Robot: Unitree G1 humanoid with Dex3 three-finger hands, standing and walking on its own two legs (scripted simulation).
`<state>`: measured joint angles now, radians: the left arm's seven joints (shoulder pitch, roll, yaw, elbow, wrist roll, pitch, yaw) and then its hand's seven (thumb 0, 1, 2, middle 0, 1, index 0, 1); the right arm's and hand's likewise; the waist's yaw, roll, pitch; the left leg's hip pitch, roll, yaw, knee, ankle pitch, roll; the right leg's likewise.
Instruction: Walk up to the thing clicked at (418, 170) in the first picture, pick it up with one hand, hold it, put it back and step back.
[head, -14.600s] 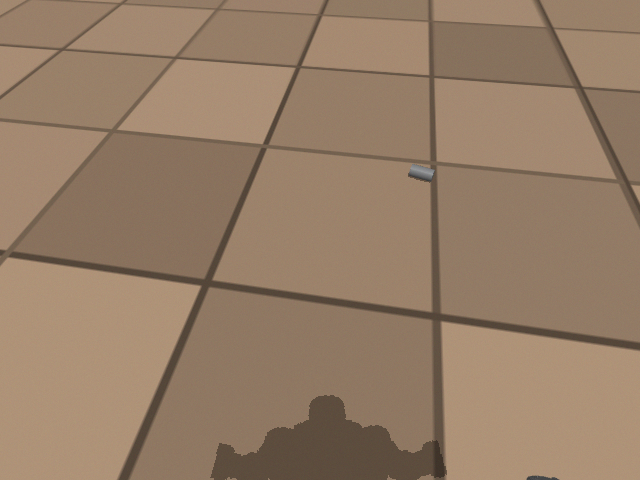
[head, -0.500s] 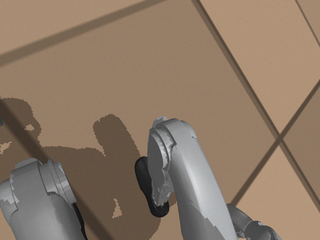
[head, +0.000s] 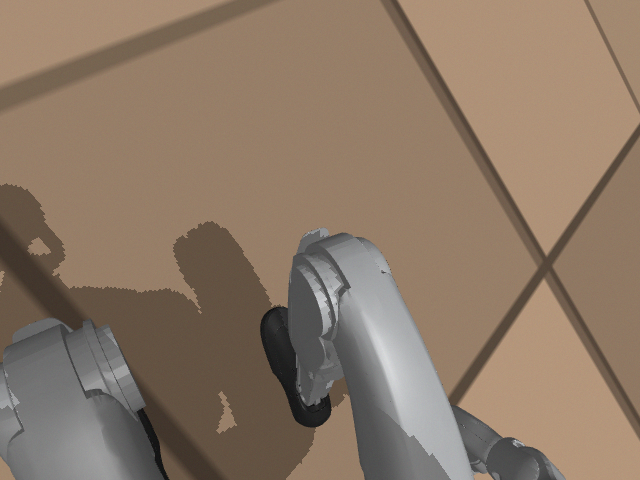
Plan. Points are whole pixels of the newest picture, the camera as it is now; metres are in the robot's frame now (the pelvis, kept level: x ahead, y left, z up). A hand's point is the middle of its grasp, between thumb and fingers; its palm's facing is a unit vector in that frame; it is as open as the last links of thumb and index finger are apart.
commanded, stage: close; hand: left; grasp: from above
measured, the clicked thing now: out of the picture +0.43 +0.32 -0.26
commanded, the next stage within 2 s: settle in 1.36 s
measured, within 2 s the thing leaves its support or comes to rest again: leaves its support in 1.78 s
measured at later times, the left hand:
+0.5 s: hand out of the picture +0.41 +0.32 -0.25, palm faces -0.47 -0.17 -0.87, open 11.2 cm
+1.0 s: hand out of the picture +0.42 +0.30 -0.24, palm faces -0.42 -0.15 -0.90, open 8.9 cm
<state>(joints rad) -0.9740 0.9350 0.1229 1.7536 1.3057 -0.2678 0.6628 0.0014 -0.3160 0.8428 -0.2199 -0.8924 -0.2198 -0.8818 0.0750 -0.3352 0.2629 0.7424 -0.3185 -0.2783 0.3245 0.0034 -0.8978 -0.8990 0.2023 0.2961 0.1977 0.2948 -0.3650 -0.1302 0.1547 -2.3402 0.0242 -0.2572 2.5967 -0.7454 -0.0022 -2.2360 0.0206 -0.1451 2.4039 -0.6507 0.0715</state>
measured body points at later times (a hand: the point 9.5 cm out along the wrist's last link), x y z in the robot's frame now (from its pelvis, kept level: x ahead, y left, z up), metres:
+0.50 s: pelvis +0.00 +0.00 +0.00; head +0.26 +0.13 +0.34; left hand +0.44 +0.32 -0.20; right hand +0.06 -0.26 -0.06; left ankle +0.06 +0.12 -0.26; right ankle +0.12 -0.13 -0.26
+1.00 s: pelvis -0.01 +0.00 +0.00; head +0.26 +0.12 +0.35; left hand +0.44 +0.31 -0.19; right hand +0.07 -0.26 -0.05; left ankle +0.06 +0.12 -0.26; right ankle +0.12 -0.13 -0.26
